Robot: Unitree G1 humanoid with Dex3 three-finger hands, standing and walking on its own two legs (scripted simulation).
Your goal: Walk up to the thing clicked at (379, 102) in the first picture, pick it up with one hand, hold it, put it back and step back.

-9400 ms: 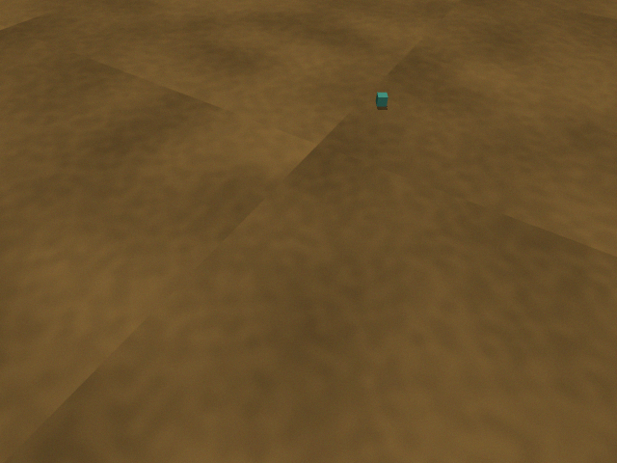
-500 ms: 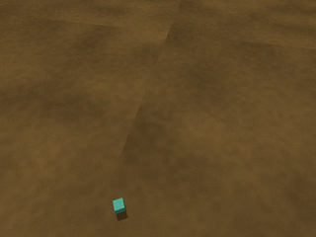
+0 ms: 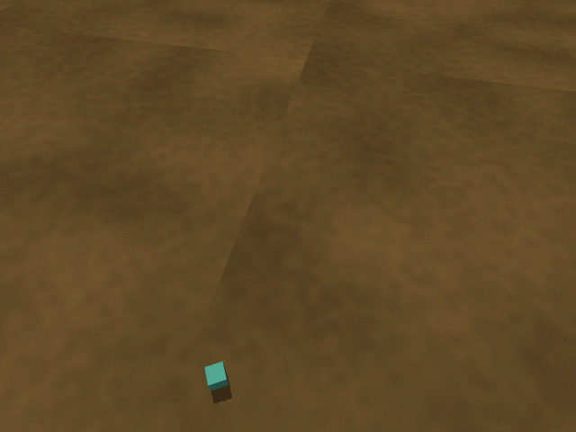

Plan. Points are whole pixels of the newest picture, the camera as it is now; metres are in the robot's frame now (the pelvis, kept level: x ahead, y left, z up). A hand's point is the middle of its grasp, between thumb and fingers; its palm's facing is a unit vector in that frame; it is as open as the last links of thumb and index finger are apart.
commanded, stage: stand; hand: left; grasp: from above
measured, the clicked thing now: (216, 376) +0.43 +0.23 -0.75
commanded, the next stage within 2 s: rise first in 0.84 s
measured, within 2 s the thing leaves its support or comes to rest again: neither
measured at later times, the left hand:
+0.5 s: hand out of the picture +0.07 +0.26 -0.16, palm faces -0.03 -0.94 -0.34, open 7.3 cm
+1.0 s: hand out of the picture +0.07 +0.26 -0.16, palm faces +0.01 -0.94 -0.34, open 7.4 cm
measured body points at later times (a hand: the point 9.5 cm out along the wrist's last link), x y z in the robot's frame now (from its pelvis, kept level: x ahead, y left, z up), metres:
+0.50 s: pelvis +0.00 +0.00 +0.00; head +0.00 +0.01 +0.45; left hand +0.07 +0.31 -0.13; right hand +0.08 -0.30 -0.13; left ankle +0.00 +0.12 -0.75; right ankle -0.02 -0.12 -0.75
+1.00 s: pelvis -0.01 +0.01 +0.00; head +0.01 +0.01 +0.45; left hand +0.07 +0.31 -0.13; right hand +0.08 -0.29 -0.13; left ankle +0.00 +0.12 -0.75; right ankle -0.02 -0.12 -0.75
